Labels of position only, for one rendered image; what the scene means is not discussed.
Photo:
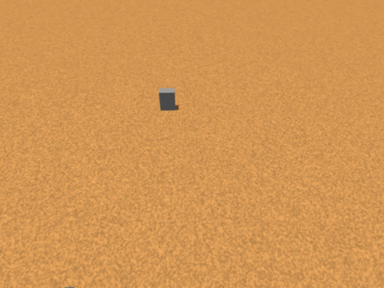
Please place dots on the carton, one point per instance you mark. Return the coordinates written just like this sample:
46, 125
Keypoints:
167, 98

